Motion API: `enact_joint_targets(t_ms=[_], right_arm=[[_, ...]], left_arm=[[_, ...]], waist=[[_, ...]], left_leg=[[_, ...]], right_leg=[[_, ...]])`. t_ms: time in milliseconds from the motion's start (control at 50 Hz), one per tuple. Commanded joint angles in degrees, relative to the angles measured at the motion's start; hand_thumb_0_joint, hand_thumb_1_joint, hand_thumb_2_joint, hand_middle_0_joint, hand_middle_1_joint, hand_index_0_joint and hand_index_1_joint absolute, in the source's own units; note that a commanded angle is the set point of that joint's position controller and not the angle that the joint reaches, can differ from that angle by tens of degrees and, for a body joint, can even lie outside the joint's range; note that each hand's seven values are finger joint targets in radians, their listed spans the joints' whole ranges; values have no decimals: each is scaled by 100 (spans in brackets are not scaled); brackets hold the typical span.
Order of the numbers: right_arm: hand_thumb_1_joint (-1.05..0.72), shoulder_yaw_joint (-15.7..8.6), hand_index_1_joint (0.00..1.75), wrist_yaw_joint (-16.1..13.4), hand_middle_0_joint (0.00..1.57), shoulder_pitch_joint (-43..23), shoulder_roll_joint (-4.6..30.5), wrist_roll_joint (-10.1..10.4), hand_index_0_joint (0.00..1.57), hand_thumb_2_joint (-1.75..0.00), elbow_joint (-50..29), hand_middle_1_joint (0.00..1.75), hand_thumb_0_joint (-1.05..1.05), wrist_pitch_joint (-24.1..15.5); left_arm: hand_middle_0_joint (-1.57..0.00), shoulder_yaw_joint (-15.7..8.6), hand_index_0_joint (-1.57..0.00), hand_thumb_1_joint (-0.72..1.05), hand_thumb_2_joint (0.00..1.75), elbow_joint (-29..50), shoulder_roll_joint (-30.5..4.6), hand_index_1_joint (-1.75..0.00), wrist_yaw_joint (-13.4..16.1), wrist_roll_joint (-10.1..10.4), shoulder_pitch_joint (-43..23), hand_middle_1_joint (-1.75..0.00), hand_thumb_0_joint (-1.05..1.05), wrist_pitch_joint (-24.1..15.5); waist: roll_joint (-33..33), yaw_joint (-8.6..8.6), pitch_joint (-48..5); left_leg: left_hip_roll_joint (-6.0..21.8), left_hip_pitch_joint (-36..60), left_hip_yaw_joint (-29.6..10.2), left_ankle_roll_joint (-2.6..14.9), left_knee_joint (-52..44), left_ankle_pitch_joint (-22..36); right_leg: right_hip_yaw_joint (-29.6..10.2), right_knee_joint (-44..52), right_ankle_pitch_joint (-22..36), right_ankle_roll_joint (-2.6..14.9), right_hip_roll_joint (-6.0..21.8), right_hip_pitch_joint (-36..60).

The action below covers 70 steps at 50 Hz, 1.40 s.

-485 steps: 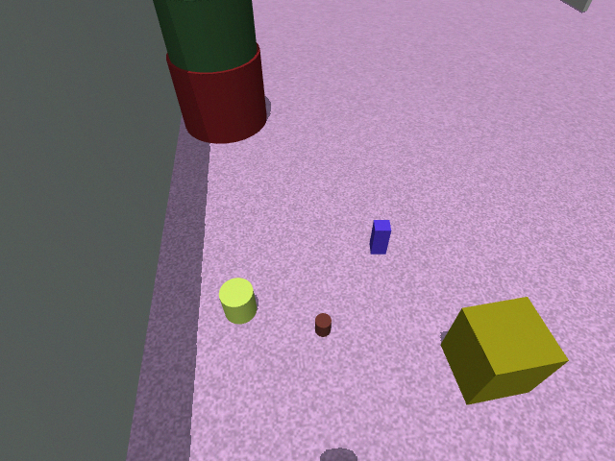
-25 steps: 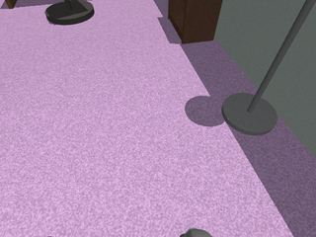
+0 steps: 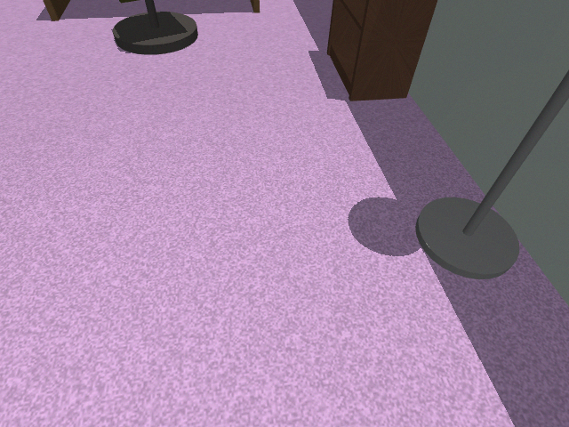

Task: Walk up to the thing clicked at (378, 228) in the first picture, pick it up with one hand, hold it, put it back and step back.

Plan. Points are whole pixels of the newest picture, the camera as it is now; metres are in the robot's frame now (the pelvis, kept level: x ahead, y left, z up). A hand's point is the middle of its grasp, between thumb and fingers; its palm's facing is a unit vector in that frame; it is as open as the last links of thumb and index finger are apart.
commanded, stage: walk up
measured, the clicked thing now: out of the picture -0.39 +0.99 -0.69
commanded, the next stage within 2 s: stand in 0.56 s
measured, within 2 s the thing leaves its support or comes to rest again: neither
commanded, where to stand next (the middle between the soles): +0.05 -0.01 m, yaw +1 degrees
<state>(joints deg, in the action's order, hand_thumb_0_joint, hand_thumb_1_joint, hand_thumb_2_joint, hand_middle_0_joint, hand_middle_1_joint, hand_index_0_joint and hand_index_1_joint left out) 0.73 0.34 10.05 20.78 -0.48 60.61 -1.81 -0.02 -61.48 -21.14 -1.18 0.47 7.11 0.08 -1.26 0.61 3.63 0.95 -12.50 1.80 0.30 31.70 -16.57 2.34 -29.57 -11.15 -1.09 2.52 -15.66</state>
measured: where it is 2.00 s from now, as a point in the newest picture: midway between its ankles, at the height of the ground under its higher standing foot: outside the picture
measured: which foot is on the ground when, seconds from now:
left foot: down 0.00-1.00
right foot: down 0.00-1.00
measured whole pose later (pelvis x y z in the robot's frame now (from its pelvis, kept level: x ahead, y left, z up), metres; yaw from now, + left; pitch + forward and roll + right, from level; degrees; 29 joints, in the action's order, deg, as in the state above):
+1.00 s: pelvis +0.03 -0.02 +0.02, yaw +1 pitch -2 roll +0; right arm -0.4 0.4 5.4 20.0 -1.0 66.6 -0.4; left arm 0.3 -66.0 -19.5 -0.3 -0.3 3.8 -0.6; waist 0.8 -0.5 2.1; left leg 1.7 -4.0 1.0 -1.5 17.3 -11.0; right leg 3.6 -18.5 -7.9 0.0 1.4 -8.3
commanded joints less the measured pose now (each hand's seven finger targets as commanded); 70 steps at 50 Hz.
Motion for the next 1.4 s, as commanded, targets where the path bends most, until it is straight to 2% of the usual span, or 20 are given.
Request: enact_joint_targets(t_ms=[0,100,220,320,460,560,600,660,680,740,840,1000,1080,1160,1220,1260,1280,1300,1380], right_arm=[[-90,-275,30,-75,20,-456,1323,62,20,-90,-212,30,0,-114],[-90,-288,30,-73,20,-635,1273,91,20,-90,-22,30,0,-66],[-90,-288,30,-59,20,-862,1230,79,20,-90,158,30,0,-14],[-90,-278,30,-55,20,-963,1212,58,20,-90,244,30,0,-19],[-90,-283,30,-57,20,-982,1175,50,20,-90,278,30,0,-12],[-90,-317,30,-56,20,-992,1157,-24,20,-90,260,30,0,-16],[-90,-316,30,-59,20,-910,1140,-27,20,-90,271,30,0,-5],[-90,-320,30,-59,20,-914,1131,-17,20,-90,275,30,0,-9],[-90,-319,30,-52,20,-897,1120,-9,20,-90,280,30,0,-2],[-90,-327,30,-56,20,-823,1146,-20,20,-90,272,30,0,-6],[-90,-316,30,-51,20,-786,1093,-7,20,-90,267,30,0,21],[-90,-306,30,-48,20,-668,1110,-30,20,-90,230,30,0,19],[-90,-330,30,-43,20,-690,1120,-25,20,-90,201,30,0,38],[-90,-310,30,-45,20,-641,1124,-30,20,-90,208,30,0,9],[-90,-312,30,-48,20,-641,1109,-27,20,-90,181,30,0,16],[-90,-304,30,-46,20,-651,1139,-20,20,-90,172,30,0,20],[-90,-287,30,-51,20,-599,1105,-14,20,-90,205,30,0,22],[-90,-300,30,-58,20,-607,1154,-25,20,-90,180,30,0,18],[-90,-287,30,-56,20,-598,1120,-26,20,-90,183,30,0,16]], left_arm=[[-20,-222,-20,90,90,152,-1117,-30,81,17,-417,-30,0,-184],[-20,-204,-20,90,90,-112,-1091,-30,92,-4,-511,-30,0,-204],[-20,-191,-20,90,90,-279,-1055,-30,102,-30,-618,-30,0,-197],[-20,-221,-20,90,90,-331,-1035,-30,108,-48,-644,-30,0,-202],[-20,-275,-20,90,90,-332,-1048,-30,120,-78,-673,-30,0,-191],[-20,-241,-20,90,90,-289,-1028,-30,147,-93,-617,-30,0,-215],[-20,-253,-20,90,90,-264,-1071,-30,156,-90,-675,-30,0,-214],[-20,-244,-20,90,90,-234,-1065,-30,161,-78,-643,-30,0,-212],[-20,-228,-20,90,90,-239,-1041,-30,162,-73,-615,-30,0,-214],[-20,-231,-20,90,90,-181,-1069,-30,163,-78,-606,-30,0,-223],[-20,-220,-20,90,90,-161,-1081,-30,174,-82,-612,-30,0,-207],[-20,-216,-20,90,90,-107,-1095,-30,157,-78,-619,-30,0,-210],[-20,-234,-20,90,90,-91,-1143,-30,162,-82,-614,-30,0,-192],[-20,-227,-20,90,90,-81,-1115,-30,140,-70,-571,-30,0,-206],[-20,-238,-20,90,90,-77,-1144,-30,150,-76,-551,-30,0,-199],[-20,-218,-20,90,90,-70,-1103,-30,143,-84,-519,-30,0,-202],[-20,-231,-20,90,90,-74,-1141,-30,141,-68,-539,-30,0,-193],[-20,-237,-20,90,90,-61,-1127,-30,140,-87,-524,-30,0,-197],[-20,-228,-20,90,90,-62,-1136,-30,146,-77,-512,-30,0,-194]], waist=[[362,35,-473],[157,-21,-634],[58,-32,-515],[100,-10,-599],[41,-7,-616],[179,-18,-725],[145,-59,-687],[118,-28,-664],[107,-25,-624],[133,-55,-755],[47,-57,-509],[151,-84,-485],[62,-74,-424],[166,-82,-543],[84,-74,-461],[149,-69,-548],[88,-73,-487],[144,-90,-593],[93,-68,-550]], left_leg=[[760,-70,-787,212,-1221,657],[701,433,-639,161,-1213,1223],[693,522,-641,122,-1518,995],[705,562,-615,84,-1639,1158],[693,578,-593,64,-1677,1205],[733,635,-618,8,-1726,1404],[714,522,-587,1,-1746,1303],[724,589,-605,-27,-1774,1480],[739,589,-610,-17,-1783,1424],[735,671,-559,-9,-1717,1501],[726,562,-585,-18,-1802,1192],[723,516,-559,-9,-1801,1066],[709,536,-567,-11,-1783,931],[721,588,-554,-10,-1765,1084],[710,553,-554,-13,-1791,1035],[721,637,-543,6,-1743,1061],[702,588,-553,-10,-1781,991],[730,679,-526,8,-1728,1033],[733,638,-545,-11,-1764,1172]], right_leg=[[-502,662,555,286,465,673],[-555,960,983,247,577,761],[-563,1257,687,175,586,766],[-532,1339,886,134,610,965],[-503,1420,852,116,597,1047],[-513,1317,1031,163,617,1154],[-529,1314,1031,171,630,1245],[-501,1281,1080,176,604,1179],[-476,1307,971,172,594,1168],[-536,1289,1235,196,645,1228],[-506,1379,790,176,589,1089],[-566,1404,780,193,600,1100],[-562,1467,398,194,564,944],[-592,1386,852,232,602,1092],[-556,1398,651,209,559,1026],[-573,1400,778,217,577,1030],[-587,1403,620,221,569,1002],[-600,1364,805,237,598,1036],[-563,1344,852,224,567,1068]])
